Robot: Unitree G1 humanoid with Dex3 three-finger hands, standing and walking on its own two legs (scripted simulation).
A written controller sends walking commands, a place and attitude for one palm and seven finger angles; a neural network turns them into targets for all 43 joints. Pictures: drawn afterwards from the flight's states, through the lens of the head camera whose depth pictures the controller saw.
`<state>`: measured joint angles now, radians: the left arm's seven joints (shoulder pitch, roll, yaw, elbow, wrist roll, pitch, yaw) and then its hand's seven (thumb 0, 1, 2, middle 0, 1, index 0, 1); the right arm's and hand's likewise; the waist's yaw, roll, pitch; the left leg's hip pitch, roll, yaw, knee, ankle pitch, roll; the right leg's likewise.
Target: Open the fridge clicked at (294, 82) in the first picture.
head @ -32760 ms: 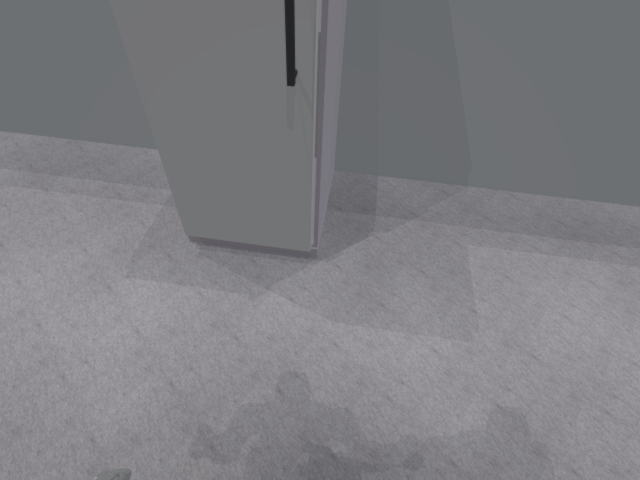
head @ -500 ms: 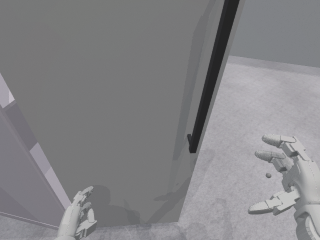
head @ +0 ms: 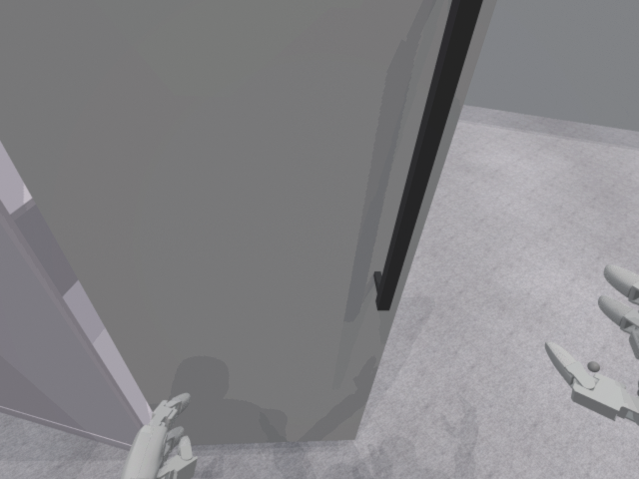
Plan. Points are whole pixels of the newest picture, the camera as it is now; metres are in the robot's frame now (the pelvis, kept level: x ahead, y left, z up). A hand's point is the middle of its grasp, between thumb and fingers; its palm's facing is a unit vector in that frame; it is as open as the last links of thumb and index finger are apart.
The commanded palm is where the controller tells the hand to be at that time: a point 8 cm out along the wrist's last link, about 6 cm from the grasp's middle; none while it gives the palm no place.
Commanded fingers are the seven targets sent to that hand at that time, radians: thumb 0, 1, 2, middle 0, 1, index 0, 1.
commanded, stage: draw the hand back to the body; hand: right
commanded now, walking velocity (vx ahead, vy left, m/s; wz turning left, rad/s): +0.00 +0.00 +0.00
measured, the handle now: (411, 172) +0.38 -0.10 +0.24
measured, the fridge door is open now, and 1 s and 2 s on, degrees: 74 74 74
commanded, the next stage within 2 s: step back with the hand held close in 0.54 s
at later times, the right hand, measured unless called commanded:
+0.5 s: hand (614, 378) +0.18 -0.27 +0.15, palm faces +0.48 +0.80 -0.36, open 7.4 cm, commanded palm +0.13 -0.30 +0.17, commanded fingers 0.00 -0.90 -0.90 0.20 0.30 0.20 0.30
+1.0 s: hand (617, 385) +0.17 -0.27 +0.15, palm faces +0.35 +0.81 -0.47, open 7.4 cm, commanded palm +0.11 -0.31 +0.18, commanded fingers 0.00 -0.90 -0.90 0.20 0.30 0.20 0.30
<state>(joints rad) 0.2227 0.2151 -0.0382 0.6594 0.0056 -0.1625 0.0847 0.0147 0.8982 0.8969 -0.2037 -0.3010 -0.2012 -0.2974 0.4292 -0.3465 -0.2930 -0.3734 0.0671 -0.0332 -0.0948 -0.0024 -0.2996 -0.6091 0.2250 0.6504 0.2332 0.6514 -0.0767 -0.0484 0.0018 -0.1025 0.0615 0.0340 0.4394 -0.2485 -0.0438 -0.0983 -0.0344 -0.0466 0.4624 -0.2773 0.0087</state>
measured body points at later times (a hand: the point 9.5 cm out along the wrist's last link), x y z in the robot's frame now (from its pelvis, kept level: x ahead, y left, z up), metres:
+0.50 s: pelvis -0.01 +0.01 +0.00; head -0.04 +0.02 +0.45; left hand +0.19 +0.22 -0.07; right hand +0.15 -0.31 +0.17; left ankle +0.00 +0.15 -0.74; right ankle -0.01 -0.12 -0.74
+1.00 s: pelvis -0.04 -0.01 +0.00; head -0.02 -0.01 +0.45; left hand +0.15 +0.23 -0.07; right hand +0.15 -0.31 +0.18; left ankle +0.00 +0.15 -0.74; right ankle -0.01 -0.12 -0.74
